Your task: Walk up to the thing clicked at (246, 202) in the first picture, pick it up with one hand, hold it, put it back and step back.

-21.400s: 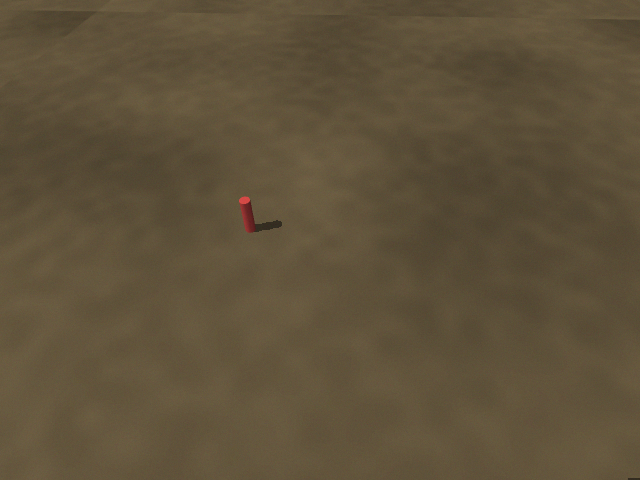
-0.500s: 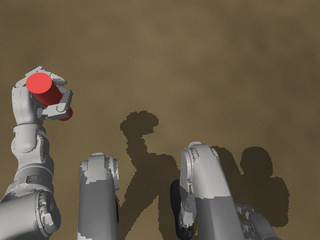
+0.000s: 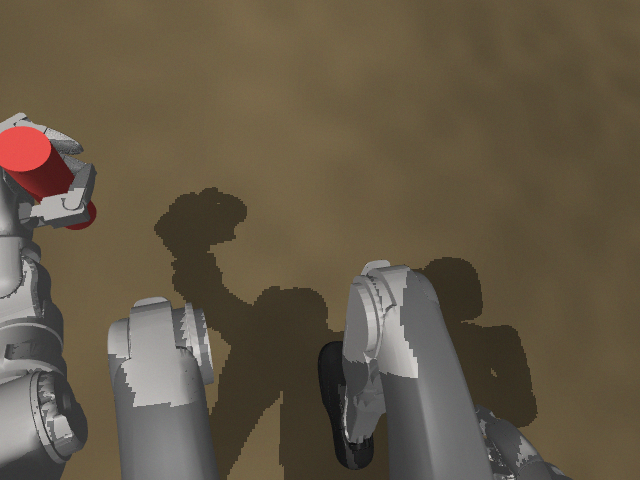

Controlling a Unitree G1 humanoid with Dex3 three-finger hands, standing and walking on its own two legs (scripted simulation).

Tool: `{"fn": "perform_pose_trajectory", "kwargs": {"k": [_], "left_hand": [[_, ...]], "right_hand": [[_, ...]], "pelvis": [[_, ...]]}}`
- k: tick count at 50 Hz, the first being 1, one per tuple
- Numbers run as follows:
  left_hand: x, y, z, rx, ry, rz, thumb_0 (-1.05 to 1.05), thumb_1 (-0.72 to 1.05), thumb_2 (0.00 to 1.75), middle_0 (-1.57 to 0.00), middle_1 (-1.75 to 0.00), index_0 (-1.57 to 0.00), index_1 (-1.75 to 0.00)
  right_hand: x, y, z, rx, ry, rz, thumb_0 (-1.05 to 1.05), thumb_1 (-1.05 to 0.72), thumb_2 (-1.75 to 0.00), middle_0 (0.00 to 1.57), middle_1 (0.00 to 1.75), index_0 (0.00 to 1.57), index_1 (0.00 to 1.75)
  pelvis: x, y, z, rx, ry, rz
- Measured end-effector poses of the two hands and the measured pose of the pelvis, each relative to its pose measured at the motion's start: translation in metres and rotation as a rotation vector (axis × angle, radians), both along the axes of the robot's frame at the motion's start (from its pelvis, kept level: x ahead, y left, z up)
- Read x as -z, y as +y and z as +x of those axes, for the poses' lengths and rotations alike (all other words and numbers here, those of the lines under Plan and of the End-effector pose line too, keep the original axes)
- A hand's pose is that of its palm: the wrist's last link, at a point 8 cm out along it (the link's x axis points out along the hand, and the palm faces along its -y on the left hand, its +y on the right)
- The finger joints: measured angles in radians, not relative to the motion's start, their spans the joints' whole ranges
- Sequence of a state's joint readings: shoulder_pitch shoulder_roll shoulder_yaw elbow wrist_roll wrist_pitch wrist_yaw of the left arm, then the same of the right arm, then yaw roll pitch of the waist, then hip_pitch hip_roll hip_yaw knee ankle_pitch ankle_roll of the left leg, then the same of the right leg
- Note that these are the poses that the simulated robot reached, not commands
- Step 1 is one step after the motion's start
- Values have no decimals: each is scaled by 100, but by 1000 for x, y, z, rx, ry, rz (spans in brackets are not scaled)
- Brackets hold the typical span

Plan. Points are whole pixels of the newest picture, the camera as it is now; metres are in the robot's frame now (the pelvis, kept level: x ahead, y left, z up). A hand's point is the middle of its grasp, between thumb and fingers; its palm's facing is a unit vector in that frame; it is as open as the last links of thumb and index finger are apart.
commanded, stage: crouch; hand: left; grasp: from the side
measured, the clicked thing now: (54, 186) +0.46 +0.25 -0.09
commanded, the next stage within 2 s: lower in 0.14 s
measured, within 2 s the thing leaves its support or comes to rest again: rests again in 1.98 s
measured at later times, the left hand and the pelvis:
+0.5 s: hand (84, 196) +0.47 +0.23 -0.13, palm faces +0.15 -0.99 +0.00, open 5.8 cm; pelvis +0.00 +0.01 -0.02, yaw -3 degrees
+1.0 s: hand (98, 202) +0.48 +0.23 -0.18, palm faces +0.18 -0.98 -0.01, open 5.8 cm; pelvis -0.01 +0.02 -0.03, yaw -6 degrees
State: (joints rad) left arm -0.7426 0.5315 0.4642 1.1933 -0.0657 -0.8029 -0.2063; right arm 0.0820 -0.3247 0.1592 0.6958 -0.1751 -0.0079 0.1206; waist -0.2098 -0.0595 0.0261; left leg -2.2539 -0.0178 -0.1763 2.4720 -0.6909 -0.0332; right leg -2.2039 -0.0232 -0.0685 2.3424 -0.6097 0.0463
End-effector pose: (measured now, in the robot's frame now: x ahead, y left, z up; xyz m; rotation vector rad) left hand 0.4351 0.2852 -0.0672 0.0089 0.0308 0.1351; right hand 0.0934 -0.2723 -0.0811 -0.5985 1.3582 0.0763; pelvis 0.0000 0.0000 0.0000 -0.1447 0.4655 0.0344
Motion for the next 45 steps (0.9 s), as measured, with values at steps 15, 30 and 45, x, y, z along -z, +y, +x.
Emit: {"fn": "perform_pose_trajectory", "kwargs": {"k": [15,30,45], "left_hand": [[29,-1,5,3,1,-1,0,11,111,-97,-110,-98,-111],[75,-6,9,-11,28,-22,0,11,112,-97,-110,-98,-111],[101,-8,14,-41,28,-9,0,11,112,-97,-110,-98,-111]], "right_hand": [[2,3,11,-70,19,-35,0,-90,-90,20,30,20,30],[-8,11,3,-160,68,-95,0,-91,-90,20,30,20,30],[-18,17,-6,-239,130,-149,0,-91,-90,20,30,20,30]], "pelvis": [[12,4,1,12,-36,-31],[21,10,-4,34,-100,-77],[25,16,-8,50,-149,-123]]}}
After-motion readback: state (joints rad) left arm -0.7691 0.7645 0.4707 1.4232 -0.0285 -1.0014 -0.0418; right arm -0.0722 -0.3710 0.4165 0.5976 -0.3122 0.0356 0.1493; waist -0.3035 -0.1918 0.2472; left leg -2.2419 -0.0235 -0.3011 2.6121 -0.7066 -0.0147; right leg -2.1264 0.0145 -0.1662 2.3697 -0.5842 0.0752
